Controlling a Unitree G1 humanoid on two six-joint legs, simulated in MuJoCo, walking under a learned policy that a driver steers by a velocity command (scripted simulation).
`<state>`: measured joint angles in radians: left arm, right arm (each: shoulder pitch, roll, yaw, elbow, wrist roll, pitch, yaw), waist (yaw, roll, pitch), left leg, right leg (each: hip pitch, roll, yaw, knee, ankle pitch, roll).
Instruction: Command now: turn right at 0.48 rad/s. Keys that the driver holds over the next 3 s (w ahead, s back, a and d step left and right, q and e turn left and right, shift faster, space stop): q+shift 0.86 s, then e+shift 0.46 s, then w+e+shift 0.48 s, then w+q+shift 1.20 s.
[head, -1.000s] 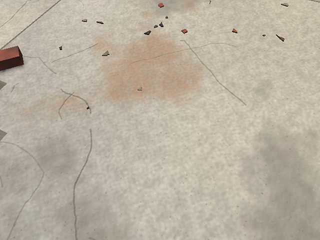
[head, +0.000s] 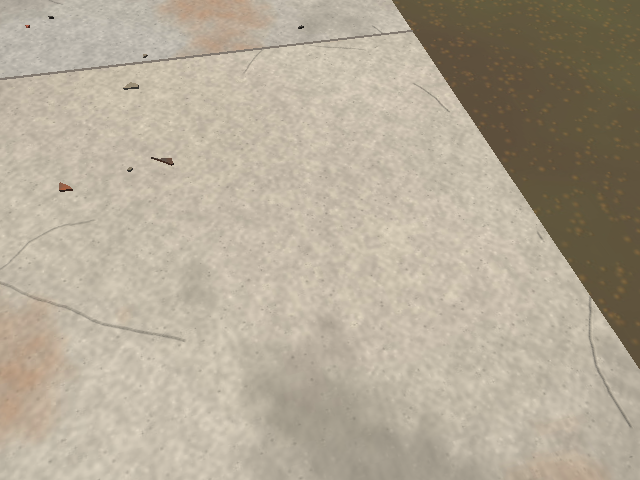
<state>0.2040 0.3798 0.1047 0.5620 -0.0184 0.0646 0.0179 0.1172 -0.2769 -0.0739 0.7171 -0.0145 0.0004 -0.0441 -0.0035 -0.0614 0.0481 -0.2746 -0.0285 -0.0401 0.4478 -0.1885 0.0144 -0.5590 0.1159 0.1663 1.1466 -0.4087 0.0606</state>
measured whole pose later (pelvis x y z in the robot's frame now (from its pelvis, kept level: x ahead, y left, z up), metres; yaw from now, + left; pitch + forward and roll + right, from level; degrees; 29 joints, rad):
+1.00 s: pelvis +0.01 +0.04 +0.00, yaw +38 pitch +2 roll -1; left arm 0.13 0.31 0.08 0.71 0.00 0.00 0.01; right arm 0.12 -0.31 -0.06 0.58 -0.01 0.04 -0.03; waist 0.00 -0.03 0.04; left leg -0.32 -0.11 -0.17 0.52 -0.22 0.06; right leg -0.48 0.00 0.06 0.81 -0.29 0.08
